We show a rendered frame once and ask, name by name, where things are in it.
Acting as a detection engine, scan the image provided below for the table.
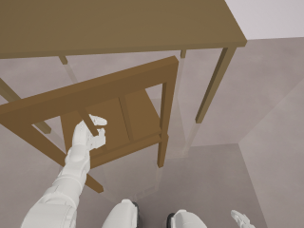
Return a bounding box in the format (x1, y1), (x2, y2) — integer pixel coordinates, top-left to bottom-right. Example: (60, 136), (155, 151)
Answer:
(0, 0), (248, 134)

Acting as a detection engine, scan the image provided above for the left robot hand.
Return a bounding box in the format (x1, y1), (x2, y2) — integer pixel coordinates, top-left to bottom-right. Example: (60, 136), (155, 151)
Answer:
(72, 114), (107, 151)

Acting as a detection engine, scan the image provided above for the left robot upper arm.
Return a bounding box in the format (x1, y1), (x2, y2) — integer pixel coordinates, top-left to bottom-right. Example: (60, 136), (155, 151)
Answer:
(23, 203), (77, 228)

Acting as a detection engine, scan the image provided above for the right robot hand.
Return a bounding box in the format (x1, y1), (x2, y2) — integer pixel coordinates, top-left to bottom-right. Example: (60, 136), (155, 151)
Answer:
(231, 210), (256, 228)

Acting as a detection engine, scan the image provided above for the left robot forearm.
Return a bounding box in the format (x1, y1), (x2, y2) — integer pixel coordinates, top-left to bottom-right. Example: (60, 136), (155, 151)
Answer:
(20, 144), (90, 228)

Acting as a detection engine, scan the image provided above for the chair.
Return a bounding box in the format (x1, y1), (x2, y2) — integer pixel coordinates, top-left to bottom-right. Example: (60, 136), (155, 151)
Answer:
(0, 55), (179, 194)

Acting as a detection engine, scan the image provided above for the robot right shin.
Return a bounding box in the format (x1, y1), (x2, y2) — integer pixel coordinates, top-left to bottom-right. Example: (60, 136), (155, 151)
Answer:
(175, 209), (187, 215)

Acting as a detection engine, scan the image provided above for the robot right thigh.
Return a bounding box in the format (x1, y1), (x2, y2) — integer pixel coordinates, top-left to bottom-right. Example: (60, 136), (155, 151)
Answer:
(170, 212), (207, 228)

